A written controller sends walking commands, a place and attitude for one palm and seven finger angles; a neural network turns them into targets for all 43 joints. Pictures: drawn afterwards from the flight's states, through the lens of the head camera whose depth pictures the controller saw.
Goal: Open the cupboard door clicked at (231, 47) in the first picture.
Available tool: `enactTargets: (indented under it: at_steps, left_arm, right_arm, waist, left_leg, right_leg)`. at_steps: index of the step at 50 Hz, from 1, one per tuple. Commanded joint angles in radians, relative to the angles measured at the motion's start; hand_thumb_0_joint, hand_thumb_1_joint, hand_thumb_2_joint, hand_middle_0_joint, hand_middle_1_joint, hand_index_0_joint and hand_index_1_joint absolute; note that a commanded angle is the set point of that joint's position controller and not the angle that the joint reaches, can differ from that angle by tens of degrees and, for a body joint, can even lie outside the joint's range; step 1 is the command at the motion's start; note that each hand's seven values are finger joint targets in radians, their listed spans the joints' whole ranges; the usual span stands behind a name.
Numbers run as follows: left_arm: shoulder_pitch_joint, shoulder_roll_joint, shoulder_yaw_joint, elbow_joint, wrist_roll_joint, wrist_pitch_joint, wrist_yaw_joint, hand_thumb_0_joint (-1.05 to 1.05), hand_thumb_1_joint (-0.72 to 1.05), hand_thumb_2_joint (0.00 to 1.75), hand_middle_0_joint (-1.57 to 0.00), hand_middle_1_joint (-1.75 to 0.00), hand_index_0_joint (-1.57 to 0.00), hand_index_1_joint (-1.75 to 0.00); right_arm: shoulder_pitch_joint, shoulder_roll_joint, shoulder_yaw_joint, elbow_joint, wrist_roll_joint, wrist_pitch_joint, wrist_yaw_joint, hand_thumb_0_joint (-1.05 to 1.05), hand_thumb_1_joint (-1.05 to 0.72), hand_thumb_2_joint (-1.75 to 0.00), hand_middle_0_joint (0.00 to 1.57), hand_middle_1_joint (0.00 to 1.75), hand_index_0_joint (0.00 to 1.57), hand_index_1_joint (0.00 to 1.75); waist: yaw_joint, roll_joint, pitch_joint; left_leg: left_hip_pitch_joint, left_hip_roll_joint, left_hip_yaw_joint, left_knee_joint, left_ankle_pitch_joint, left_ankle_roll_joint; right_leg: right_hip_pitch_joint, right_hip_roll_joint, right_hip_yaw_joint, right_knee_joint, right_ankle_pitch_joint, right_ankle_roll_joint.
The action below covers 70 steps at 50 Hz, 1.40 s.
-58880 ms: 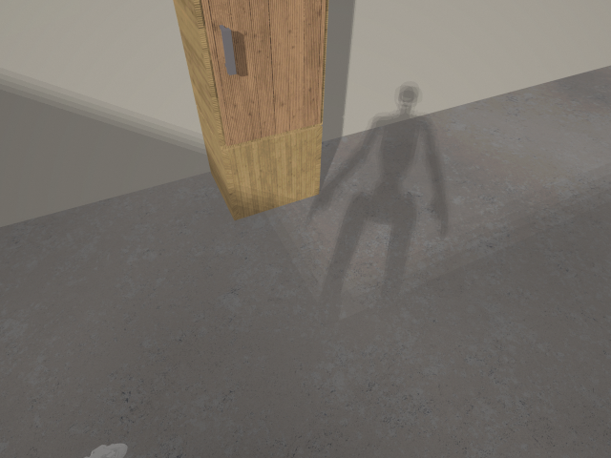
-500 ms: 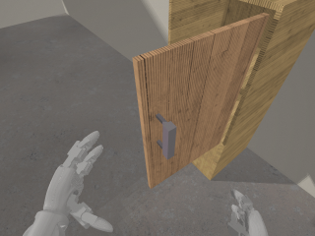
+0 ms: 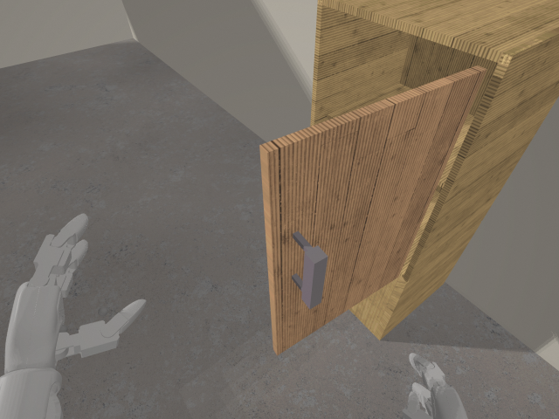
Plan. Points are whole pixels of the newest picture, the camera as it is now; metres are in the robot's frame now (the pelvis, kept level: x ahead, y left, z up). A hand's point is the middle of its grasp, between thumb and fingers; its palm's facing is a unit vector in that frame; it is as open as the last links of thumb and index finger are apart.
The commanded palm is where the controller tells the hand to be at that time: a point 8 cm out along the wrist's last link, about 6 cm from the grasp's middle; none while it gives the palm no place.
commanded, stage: draw the hand back to the body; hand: left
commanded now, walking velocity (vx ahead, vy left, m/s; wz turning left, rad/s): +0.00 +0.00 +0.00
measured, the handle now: (305, 269) +0.35 +0.01 +0.02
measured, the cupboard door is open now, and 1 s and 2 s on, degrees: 85 85 85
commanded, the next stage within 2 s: step back with the hand held close in 0.60 s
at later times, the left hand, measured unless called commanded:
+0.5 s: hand (75, 301) +0.19 +0.25 +0.14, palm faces +0.45 -0.80 -0.39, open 7.5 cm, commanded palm +0.14 +0.29 +0.17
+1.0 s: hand (76, 307) +0.18 +0.24 +0.16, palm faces +0.34 -0.79 -0.51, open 7.4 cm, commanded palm +0.12 +0.29 +0.18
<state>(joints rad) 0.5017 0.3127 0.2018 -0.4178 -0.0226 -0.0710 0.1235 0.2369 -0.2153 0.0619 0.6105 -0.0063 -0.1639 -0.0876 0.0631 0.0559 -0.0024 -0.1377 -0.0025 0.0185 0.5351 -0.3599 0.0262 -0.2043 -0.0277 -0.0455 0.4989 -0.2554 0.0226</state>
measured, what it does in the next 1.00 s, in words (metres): stands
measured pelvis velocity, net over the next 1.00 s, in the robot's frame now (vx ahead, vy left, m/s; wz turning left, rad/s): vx -0.03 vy -0.01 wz -0.03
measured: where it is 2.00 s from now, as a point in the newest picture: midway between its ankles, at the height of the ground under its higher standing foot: outside the picture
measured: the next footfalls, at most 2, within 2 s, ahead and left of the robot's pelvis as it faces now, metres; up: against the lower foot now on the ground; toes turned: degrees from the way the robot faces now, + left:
left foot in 2.00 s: -0.08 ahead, +0.11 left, +0.00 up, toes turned +6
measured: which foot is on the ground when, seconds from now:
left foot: down 0.00-1.00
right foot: down 0.00-1.00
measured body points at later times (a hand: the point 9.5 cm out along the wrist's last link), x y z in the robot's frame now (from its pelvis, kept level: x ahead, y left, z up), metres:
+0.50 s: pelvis +0.00 -0.01 +0.01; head -0.01 -0.02 +0.46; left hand +0.16 +0.29 +0.17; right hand +0.19 -0.23 -0.08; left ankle -0.04 +0.10 -0.73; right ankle +0.01 -0.14 -0.73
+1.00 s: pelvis -0.03 -0.01 +0.01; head +0.00 -0.02 +0.46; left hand +0.16 +0.28 +0.18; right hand +0.16 -0.26 -0.07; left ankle -0.04 +0.10 -0.73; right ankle +0.01 -0.14 -0.73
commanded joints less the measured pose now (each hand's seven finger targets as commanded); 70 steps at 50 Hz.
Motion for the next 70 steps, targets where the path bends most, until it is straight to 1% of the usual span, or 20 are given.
enactTargets:
  at_steps: [1,6,11,12,15,21,25,28,32,35,36,37,38,40,41,46,49,56,63,70]
  left_arm:
    - [-0.087,0.163,0.158,-0.168,0.0,-0.065,0.01,0.0,0.55,0.75,-0.19,-0.3,-0.19,-0.3]
    - [-0.114,0.212,0.229,-0.224,-0.003,-0.077,0.014,0.0,0.73,0.82,-0.19,-0.3,-0.19,-0.3]
    - [-0.136,0.247,0.296,-0.199,-0.01,-0.074,0.017,0.0,0.9,0.9,-0.2,-0.3,-0.2,-0.3]
    - [-0.137,0.199,0.253,-0.185,-0.013,-0.072,0.011,0.0,0.9,0.9,-0.2,-0.3,-0.2,-0.3]
    - [-0.136,0.159,0.213,-0.136,-0.015,-0.063,0.0,0.0,0.9,0.9,-0.2,-0.3,-0.2,-0.3]
    - [-0.148,0.217,0.256,-0.167,-0.014,-0.07,0.005,0.0,0.9,0.9,-0.2,-0.3,-0.2,-0.3]
    - [-0.158,0.226,0.26,-0.226,-0.008,-0.081,0.012,0.0,0.9,0.9,-0.2,-0.3,-0.2,-0.3]
    - [-0.149,0.219,0.258,-0.207,-0.006,-0.08,0.015,0.0,0.9,0.9,-0.2,-0.3,-0.2,-0.3]
    - [-0.136,0.193,0.243,-0.139,-0.013,-0.074,0.006,0.0,0.9,0.9,-0.2,-0.3,-0.2,-0.3]
    - [-0.143,0.187,0.237,-0.127,-0.014,-0.078,0.002,0.0,0.9,0.9,-0.2,-0.3,-0.2,-0.3]
    - [-0.224,0.221,0.251,-0.217,-0.014,-0.09,0.004,0.0,0.9,0.9,-0.2,-0.3,-0.2,-0.3]
    - [-0.276,0.333,0.37,-0.227,-0.011,-0.133,0.012,0.0,0.9,0.9,-0.2,-0.3,-0.2,-0.3]
    - [-0.156,0.254,0.317,-0.141,-0.009,-0.136,0.002,0.0,0.9,0.9,-0.2,-0.3,-0.2,-0.3]
    - [-0.098,0.227,0.283,-0.162,-0.006,-0.134,-0.004,0.0,0.9,0.9,-0.2,-0.3,-0.2,-0.3]
    - [-0.089,0.243,0.299,-0.185,-0.005,-0.145,-0.001,0.0,0.9,0.9,-0.2,-0.3,-0.2,-0.3]
    - [0.025,0.268,0.335,-0.236,-0.01,-0.151,0.013,0.0,0.9,0.9,-0.2,-0.3,-0.2,-0.3]
    - [0.057,0.279,0.355,-0.254,-0.014,-0.148,0.018,0.0,0.9,0.9,-0.2,-0.3,-0.2,-0.3]
    - [0.055,0.281,0.356,-0.247,-0.008,-0.155,0.035,0.0,0.9,0.9,-0.2,-0.3,-0.2,-0.3]
    - [-0.017,0.26,0.345,-0.276,0.032,-0.187,0.05,0.0,0.9,0.9,-0.2,-0.3,-0.2,-0.3]
    - [-0.059,0.269,0.374,-0.308,0.052,-0.224,0.055,0.0,0.9,0.9,-0.2,-0.3,-0.2,-0.3]
  right_arm:
    - [-0.136,-0.112,-0.058,-0.148,-0.001,-0.047,-0.009,0.0,-0.9,-0.9,0.2,0.3,0.2,0.3]
    - [-0.145,-0.112,-0.064,-0.136,-0.006,-0.045,-0.003,0.0,-0.9,-0.9,0.2,0.3,0.2,0.3]
    - [-0.15,-0.114,-0.07,-0.12,-0.006,-0.04,0.002,0.0,-0.9,-0.9,0.2,0.3,0.2,0.3]
    - [-0.148,-0.11,-0.069,-0.121,-0.006,-0.038,0.004,0.0,-0.9,-0.9,0.2,0.3,0.2,0.3]
    - [-0.148,-0.121,-0.076,-0.117,-0.002,-0.023,0.011,0.0,-0.9,-0.9,0.2,0.3,0.2,0.3]
    - [-0.166,-0.124,-0.082,-0.12,-0.007,-0.018,0.005,0.0,-0.9,-0.9,0.2,0.3,0.2,0.3]
    - [-0.171,-0.111,-0.076,-0.118,-0.009,-0.033,0.003,0.0,-0.9,-0.9,0.2,0.3,0.2,0.3]
    - [-0.17,-0.108,-0.073,-0.11,-0.01,-0.042,0.002,0.0,-0.9,-0.9,0.2,0.3,0.2,0.3]
    - [-0.174,-0.109,-0.077,-0.106,-0.006,-0.036,0.003,0.0,-0.9,-0.9,0.2,0.3,0.2,0.3]
    - [-0.173,-0.111,-0.081,-0.103,-0.003,-0.033,0.004,0.0,-0.9,-0.9,0.2,0.3,0.2,0.3]
    - [-0.187,-0.114,-0.079,-0.112,-0.003,-0.04,0.004,0.0,-0.9,-0.9,0.2,0.3,0.2,0.3]
    - [-0.167,-0.139,-0.075,-0.147,0.007,-0.02,0.002,0.0,-0.9,-0.9,0.2,0.3,0.2,0.3]
    - [-0.163,-0.129,-0.081,-0.134,0.0,-0.002,0.001,0.0,-0.9,-0.9,0.2,0.3,0.2,0.3]
    - [-0.171,-0.137,-0.086,-0.149,-0.003,0.017,0.006,0.0,-0.9,-0.9,0.2,0.3,0.2,0.3]
    - [-0.18,-0.138,-0.088,-0.149,-0.005,0.02,0.002,0.0,-0.9,-0.9,0.2,0.3,0.2,0.3]
    - [-0.168,-0.138,-0.102,-0.178,-0.003,0.052,-0.003,0.0,-0.9,-0.9,0.2,0.3,0.2,0.3]
    - [-0.161,-0.13,-0.111,-0.2,0.004,0.073,-0.005,0.0,-0.9,-0.9,0.2,0.3,0.2,0.3]
    - [-0.166,-0.137,-0.114,-0.199,0.007,0.08,-0.013,0.0,-0.9,-0.9,0.2,0.3,0.2,0.3]
    - [-0.138,-0.157,-0.112,-0.217,0.005,0.047,-0.014,0.0,-0.9,-0.9,0.2,0.3,0.2,0.3]
    - [-0.105,-0.155,-0.118,-0.214,0.002,0.006,-0.007,0.0,-0.9,-0.9,0.2,0.3,0.2,0.3]
  waist:
    - [0.004,-0.026,-0.035]
    - [0.014,0.061,-0.097]
    - [0.017,0.044,-0.07]
    - [0.006,0.028,-0.048]
    - [-0.002,-0.01,-0.008]
    - [0.012,-0.013,-0.069]
    - [0.014,0.058,-0.097]
    - [0.011,0.06,-0.055]
    - [0.007,-0.021,0.001]
    - [0.006,-0.005,0.002]
    - [0.009,0.038,-0.032]
    - [-0.045,-0.027,0.046]
    - [-0.046,-0.07,0.015]
    - [-0.049,-0.08,-0.014]
    - [-0.045,-0.021,-0.043]
    - [-0.041,0.012,-0.193]
    - [-0.047,-0.061,-0.213]
    - [-0.046,-0.006,-0.113]
    - [-0.051,0.038,-0.021]
    - [-0.06,0.026,-0.024]
  left_leg:
    - [-0.061,0.035,-0.019,-0.145,0.361,-0.026]
    - [0.001,0.033,-0.009,-0.155,0.488,-0.033]
    - [0.017,0.037,-0.008,-0.17,0.523,-0.038]
    - [0.018,0.036,-0.006,-0.176,0.509,-0.036]
    - [0.012,0.039,-0.006,-0.191,0.449,-0.026]
    - [0.028,0.028,0.002,-0.196,0.387,-0.014]
    - [0.04,0.021,0.004,-0.194,0.412,-0.018]
    - [0.025,0.021,0.001,-0.198,0.395,-0.021]
    - [0.015,0.025,0.004,-0.207,0.346,-0.013]
    - [0.02,0.024,0.009,-0.209,0.321,-0.011]
    - [0.036,0.018,0.008,-0.205,0.323,-0.01]
    - [-0.049,0.032,-0.009,-0.175,0.244,0.003]
    - [-0.043,0.029,-0.019,-0.156,0.233,0.006]
    - [-0.031,0.026,-0.007,-0.137,0.257,0.002]
    - [-0.033,0.027,-0.007,-0.139,0.289,0.001]
    - [-0.035,0.05,-0.014,-0.124,0.484,-0.012]
    - [-0.062,0.055,-0.012,-0.103,0.497,-0.015]
    - [-0.201,0.069,-0.046,-0.15,0.275,0.007]
    - [-0.551,0.118,-0.108,-0.25,-0.265,0.073]
    - [-0.637,0.108,-0.121,-0.18,-0.377,0.084]
  right_leg:
    - [0.132,0.022,-0.005,-0.081,0.196,-0.042]
    - [0.189,0.018,0.004,-0.095,0.281,-0.043]
    - [0.194,0.023,0.001,-0.117,0.302,-0.042]
    - [0.18,0.021,-0.004,-0.121,0.294,-0.038]
    - [0.159,0.025,-0.005,-0.139,0.251,-0.034]
    - [0.2,0.022,0.007,-0.149,0.247,-0.036]
    - [0.214,0.02,0.012,-0.147,0.266,-0.039]
    - [0.201,0.022,0.008,-0.154,0.252,-0.041]
    - [0.175,0.027,0.008,-0.176,0.218,-0.036]
    - [0.166,0.026,0.012,-0.182,0.195,-0.034]
    - [0.181,0.023,0.017,-0.182,0.203,-0.036]
    - [0.071,-0.013,0.099,-0.22,0.252,-0.035]
    - [0.072,-0.033,0.097,-0.218,0.258,-0.037]
    - [0.059,-0.044,0.105,-0.218,0.285,-0.038]
    - [0.072,-0.05,0.094,-0.197,0.331,-0.04]
    - [0.153,-0.045,0.06,-0.089,0.511,-0.033]
    - [0.156,-0.049,0.069,-0.061,0.564,-0.03]
    - [0.091,-0.033,0.083,-0.059,0.325,-0.022]
    - [0.194,0.003,0.093,0.048,0.064,-0.005]
    - [0.179,0.012,0.154,0.109,0.035,-0.015]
